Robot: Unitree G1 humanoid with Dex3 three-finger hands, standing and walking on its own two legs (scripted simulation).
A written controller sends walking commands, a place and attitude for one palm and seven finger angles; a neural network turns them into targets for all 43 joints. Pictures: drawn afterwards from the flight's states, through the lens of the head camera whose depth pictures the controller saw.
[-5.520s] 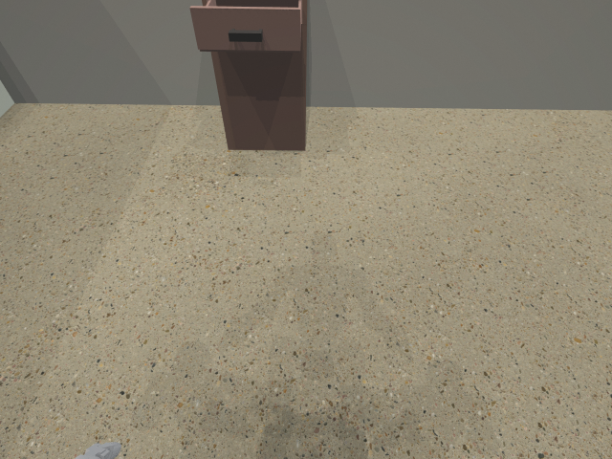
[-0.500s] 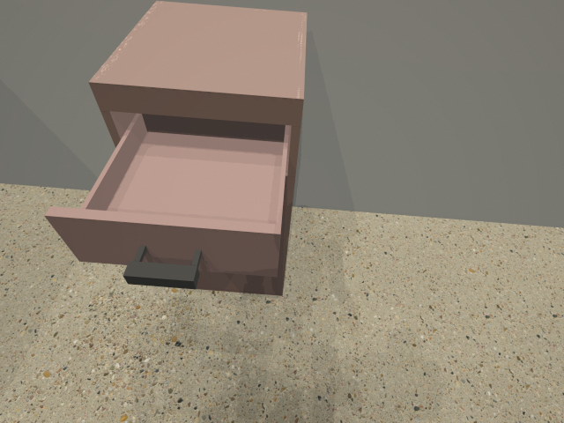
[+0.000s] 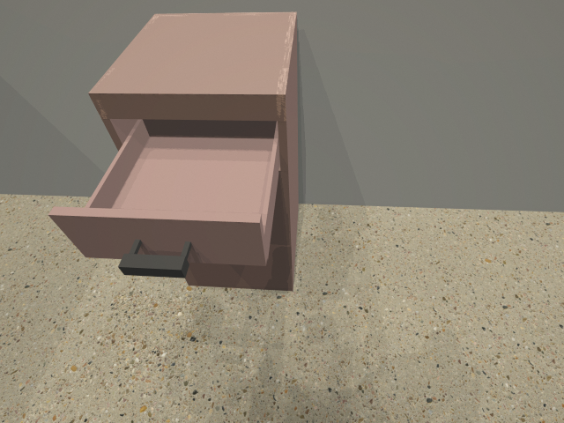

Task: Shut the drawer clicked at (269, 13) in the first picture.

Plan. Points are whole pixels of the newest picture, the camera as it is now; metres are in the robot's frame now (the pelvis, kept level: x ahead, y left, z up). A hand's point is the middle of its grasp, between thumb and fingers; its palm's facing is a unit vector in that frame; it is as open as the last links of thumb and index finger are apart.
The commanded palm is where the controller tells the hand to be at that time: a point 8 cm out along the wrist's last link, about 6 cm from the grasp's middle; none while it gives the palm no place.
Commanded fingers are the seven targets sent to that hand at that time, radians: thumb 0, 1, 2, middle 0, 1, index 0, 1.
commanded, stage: come to a stop and stand still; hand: left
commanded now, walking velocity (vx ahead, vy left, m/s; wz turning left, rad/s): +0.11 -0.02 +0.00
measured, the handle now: (158, 255) +0.39 +0.26 -0.05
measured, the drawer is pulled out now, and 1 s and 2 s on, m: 0.29 0.29 0.29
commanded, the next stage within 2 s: look again from close up in 0.28 s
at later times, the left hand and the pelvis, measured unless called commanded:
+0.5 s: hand out of the picture -0.01 +0.17 -0.18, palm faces +0.02 -0.98 -0.21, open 7.4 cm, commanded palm none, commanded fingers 0.00 0.90 0.90 -0.20 -0.30 -0.20 -0.30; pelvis +0.00 +0.00 -0.01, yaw +0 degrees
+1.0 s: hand out of the picture +0.02 +0.22 -0.18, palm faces +0.03 -0.97 -0.23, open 7.4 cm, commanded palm none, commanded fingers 0.00 0.90 0.90 -0.20 -0.30 -0.20 -0.30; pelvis -0.01 +0.04 -0.01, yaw +0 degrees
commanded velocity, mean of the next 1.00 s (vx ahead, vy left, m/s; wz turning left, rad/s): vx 0.02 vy -0.03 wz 0.00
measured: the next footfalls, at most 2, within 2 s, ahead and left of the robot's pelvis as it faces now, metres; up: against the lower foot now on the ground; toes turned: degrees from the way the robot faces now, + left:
left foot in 0.10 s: -0.01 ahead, +0.15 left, +0.00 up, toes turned +3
right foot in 1.82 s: +0.23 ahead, -0.05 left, +0.00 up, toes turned -6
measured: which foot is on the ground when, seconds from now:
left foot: up 0.00-0.08, down 0.10-1.00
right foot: down 0.00-1.00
